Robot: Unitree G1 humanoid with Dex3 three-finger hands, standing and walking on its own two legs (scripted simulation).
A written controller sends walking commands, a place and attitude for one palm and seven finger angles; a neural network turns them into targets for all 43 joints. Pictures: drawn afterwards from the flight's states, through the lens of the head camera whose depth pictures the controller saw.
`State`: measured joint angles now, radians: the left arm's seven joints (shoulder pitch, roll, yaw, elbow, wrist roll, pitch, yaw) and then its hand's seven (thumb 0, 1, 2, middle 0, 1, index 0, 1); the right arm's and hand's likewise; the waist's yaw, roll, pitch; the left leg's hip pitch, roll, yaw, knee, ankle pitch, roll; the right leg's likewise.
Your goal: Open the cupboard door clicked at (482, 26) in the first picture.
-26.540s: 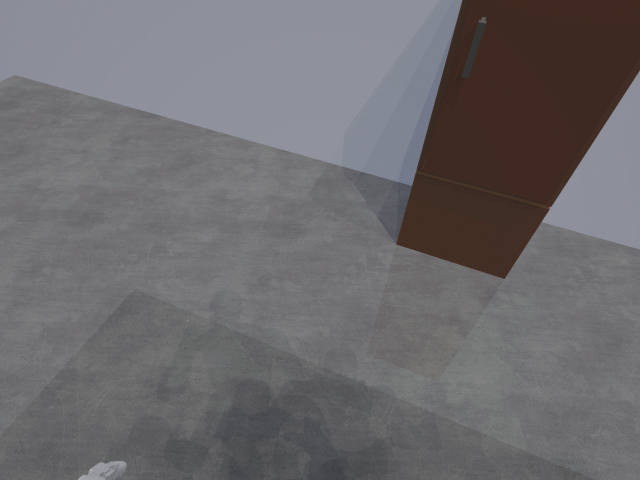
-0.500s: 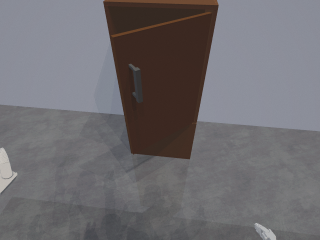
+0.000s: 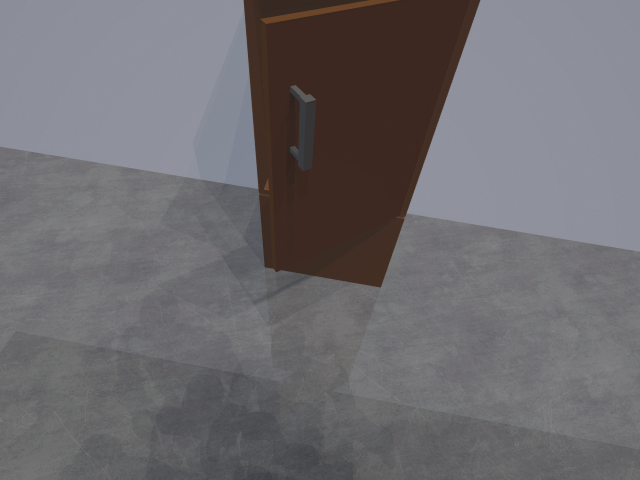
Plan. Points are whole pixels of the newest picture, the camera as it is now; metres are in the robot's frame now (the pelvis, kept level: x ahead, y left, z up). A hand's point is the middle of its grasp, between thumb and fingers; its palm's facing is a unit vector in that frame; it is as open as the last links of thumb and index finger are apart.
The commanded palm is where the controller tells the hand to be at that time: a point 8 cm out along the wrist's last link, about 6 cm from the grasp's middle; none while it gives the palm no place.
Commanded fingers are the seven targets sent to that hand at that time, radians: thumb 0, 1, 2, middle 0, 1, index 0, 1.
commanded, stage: let the arm hang, fingers relaxed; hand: left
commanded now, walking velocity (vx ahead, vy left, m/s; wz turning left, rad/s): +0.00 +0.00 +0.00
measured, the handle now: (300, 129) +0.63 +0.07 +0.08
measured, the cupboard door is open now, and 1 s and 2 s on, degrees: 42 42 42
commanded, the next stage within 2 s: look to check the result in 0.74 s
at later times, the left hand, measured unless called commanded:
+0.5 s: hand out of the picture +0.06 +0.22 -0.16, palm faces +0.00 -0.96 -0.27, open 7.4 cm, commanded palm none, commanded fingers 0.00 0.90 0.90 -0.20 -0.30 -0.20 -0.30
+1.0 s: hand out of the picture +0.08 +0.20 -0.16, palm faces -0.01 -0.96 -0.27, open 7.4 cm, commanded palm none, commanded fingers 0.00 0.90 0.90 -0.20 -0.30 -0.20 -0.30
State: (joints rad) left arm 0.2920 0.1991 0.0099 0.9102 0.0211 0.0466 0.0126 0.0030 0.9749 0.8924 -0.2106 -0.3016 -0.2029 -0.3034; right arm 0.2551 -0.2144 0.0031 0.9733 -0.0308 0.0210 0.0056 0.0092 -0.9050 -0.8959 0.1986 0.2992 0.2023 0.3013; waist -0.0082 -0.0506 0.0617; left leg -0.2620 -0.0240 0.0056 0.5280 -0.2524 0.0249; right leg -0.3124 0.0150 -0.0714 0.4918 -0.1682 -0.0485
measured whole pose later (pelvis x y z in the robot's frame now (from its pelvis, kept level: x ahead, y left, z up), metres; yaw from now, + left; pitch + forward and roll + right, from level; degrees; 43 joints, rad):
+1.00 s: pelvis +0.04 +0.00 +0.01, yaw -1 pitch -1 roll +0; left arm 0.18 0.22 0.02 1.16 0.01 -0.01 0.02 0.01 0.91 0.89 -0.20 -0.30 -0.20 -0.30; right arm 0.21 -0.22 0.00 1.14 -0.02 0.00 -0.02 0.01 -0.91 -0.90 0.20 0.30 0.20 0.30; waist -0.01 0.02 0.05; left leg -0.10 -0.02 0.01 0.34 -0.22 0.02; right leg -0.18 0.03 -0.06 0.35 -0.16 -0.05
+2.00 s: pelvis +0.04 -0.04 -0.01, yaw -15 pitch +0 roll +0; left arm 0.18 0.22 0.09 0.96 0.02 0.03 0.00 0.01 0.91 0.89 -0.20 -0.30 -0.20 -0.30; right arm 0.20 -0.23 -0.07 1.00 -0.02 0.06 -0.02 0.01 -0.90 -0.90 0.20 0.30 0.20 0.30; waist 0.01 0.04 0.12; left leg -0.34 0.08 0.07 0.98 -0.54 -0.03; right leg -0.34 0.04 0.04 0.66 -0.31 -0.04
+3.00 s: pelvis +0.08 -0.06 +0.01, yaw -54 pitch +2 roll -3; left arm 0.13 0.27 0.08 0.88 0.02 0.07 -0.04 0.01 0.91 0.89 -0.20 -0.30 -0.19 -0.30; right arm 0.27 -0.20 -0.03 0.91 -0.04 0.00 -0.03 0.01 -0.90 -0.90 0.20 0.30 0.20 0.30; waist -0.01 -0.01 0.08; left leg -0.23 0.13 0.11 0.51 -0.31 -0.03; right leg -0.45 0.00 -0.05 0.90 -0.46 0.04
